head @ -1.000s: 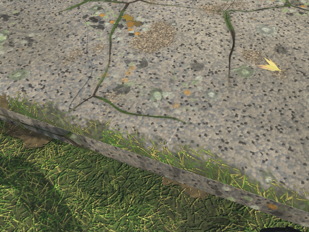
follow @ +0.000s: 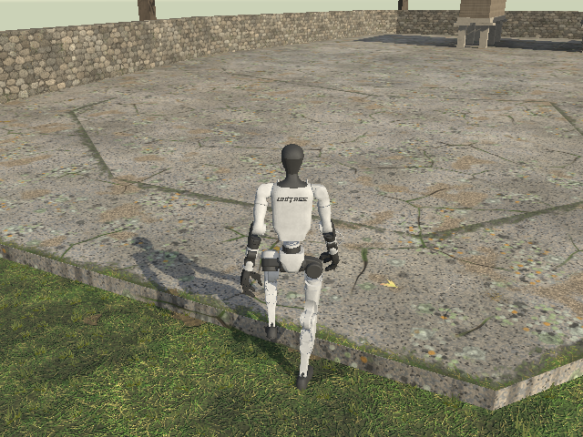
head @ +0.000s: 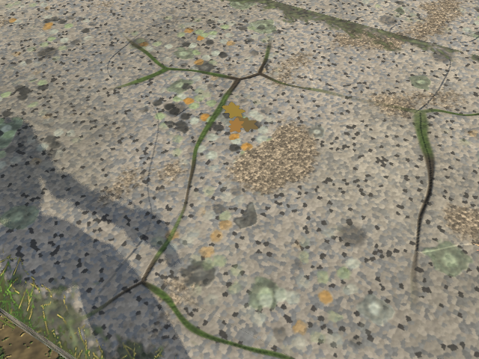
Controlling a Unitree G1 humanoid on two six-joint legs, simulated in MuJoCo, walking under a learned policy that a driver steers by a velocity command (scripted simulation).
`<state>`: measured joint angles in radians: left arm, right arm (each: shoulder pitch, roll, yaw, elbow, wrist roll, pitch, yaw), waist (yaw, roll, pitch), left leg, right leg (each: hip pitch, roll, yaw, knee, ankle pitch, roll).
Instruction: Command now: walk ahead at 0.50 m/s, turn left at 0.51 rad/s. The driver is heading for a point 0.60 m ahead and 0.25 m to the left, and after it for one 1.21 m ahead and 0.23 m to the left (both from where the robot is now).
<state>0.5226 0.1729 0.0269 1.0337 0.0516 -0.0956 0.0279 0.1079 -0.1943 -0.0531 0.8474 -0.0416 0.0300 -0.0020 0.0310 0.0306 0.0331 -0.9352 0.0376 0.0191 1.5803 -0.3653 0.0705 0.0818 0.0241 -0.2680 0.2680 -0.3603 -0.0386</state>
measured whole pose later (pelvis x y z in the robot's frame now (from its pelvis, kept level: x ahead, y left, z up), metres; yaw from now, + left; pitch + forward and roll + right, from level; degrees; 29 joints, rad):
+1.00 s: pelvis +0.60 +0.13 +0.13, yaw +35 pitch +2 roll +0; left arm 0.15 0.24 0.02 0.72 0.02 -0.06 0.01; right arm 0.19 -0.30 -0.04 0.62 -0.01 0.01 -0.04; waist 0.01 0.00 0.06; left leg -0.60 0.01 -0.12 1.19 -0.43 -0.09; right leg -0.37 0.07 -0.03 0.40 -0.07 -0.09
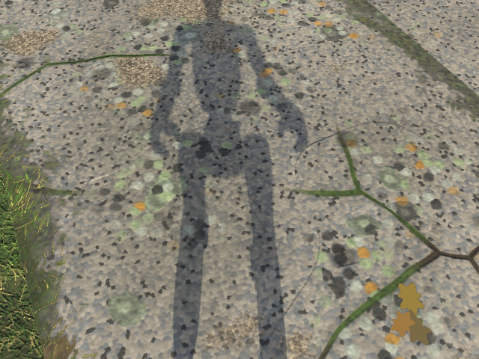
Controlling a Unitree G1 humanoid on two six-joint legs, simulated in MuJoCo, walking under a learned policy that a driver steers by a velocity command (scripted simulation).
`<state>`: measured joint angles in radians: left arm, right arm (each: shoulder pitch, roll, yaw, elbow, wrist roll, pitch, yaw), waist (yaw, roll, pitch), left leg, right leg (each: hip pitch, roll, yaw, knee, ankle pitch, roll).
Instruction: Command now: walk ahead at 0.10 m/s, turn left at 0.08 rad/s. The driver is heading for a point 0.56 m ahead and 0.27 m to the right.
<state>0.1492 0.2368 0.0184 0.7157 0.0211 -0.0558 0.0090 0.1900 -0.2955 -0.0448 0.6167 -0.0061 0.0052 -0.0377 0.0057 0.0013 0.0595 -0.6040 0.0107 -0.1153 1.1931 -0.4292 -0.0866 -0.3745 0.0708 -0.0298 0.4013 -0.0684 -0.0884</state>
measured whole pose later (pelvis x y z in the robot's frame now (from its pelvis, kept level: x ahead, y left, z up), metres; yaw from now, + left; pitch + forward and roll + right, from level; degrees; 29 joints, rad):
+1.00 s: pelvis +0.04 -0.03 +0.00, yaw -32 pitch +3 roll +1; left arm 0.24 0.28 0.06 0.62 -0.02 0.03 0.02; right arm 0.18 -0.27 -0.07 0.66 0.02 -0.06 -0.01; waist 0.02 -0.02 -0.05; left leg -0.31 -0.04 -0.06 0.56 -0.34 0.00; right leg -0.34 0.12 0.19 0.53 -0.24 -0.06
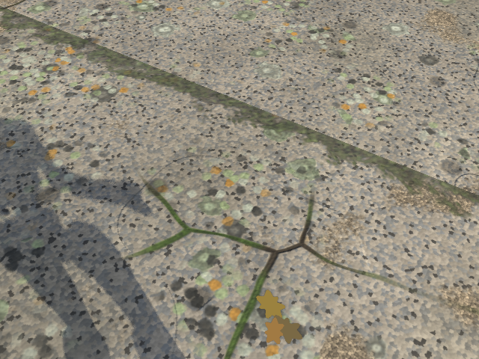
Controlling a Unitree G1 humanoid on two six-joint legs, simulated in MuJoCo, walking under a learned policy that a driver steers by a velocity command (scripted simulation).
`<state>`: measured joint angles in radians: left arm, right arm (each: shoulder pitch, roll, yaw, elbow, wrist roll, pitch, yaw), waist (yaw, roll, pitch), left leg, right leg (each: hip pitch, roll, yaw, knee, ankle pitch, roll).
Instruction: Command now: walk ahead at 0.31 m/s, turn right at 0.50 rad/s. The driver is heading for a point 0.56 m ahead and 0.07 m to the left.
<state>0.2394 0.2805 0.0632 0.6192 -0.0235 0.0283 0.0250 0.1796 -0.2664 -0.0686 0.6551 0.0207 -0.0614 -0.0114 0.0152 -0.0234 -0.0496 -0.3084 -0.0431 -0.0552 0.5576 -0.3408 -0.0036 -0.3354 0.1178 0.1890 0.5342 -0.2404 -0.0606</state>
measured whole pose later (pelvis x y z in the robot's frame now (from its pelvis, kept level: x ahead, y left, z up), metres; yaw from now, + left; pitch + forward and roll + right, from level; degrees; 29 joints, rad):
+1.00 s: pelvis +0.46 -0.06 -0.02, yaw +5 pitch +3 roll -2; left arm 0.35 0.28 0.05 0.86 0.00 -0.05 0.01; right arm 0.07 -0.26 -0.04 0.61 0.00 -0.07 0.05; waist 0.05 0.02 0.05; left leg -0.55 -0.01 0.03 0.58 -0.06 0.08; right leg -0.01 -0.03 -0.17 0.65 -0.52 0.02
